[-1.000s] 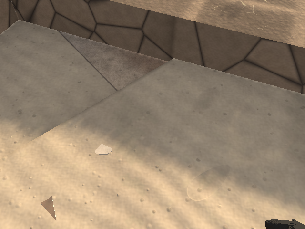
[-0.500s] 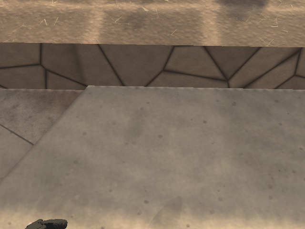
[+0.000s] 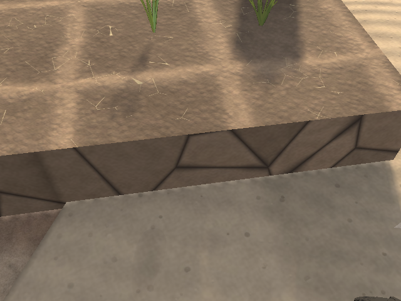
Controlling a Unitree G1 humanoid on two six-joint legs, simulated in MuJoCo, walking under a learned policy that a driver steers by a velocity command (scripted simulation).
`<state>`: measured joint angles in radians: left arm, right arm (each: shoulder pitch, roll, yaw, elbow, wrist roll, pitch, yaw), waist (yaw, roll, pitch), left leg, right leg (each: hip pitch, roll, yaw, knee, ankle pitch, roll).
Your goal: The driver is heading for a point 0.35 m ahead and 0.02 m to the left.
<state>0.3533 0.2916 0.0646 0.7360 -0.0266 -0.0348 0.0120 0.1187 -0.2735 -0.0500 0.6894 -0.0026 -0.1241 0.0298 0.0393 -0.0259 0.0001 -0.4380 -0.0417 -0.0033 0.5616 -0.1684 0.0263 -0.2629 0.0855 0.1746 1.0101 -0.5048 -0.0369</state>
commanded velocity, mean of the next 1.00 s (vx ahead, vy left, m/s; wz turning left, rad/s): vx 0.23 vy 0.00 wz -0.07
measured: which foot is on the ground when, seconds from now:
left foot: down 0.00-0.42, up 0.44-0.72, down 0.74-1.00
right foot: up 0.00-0.38, down 0.40-1.00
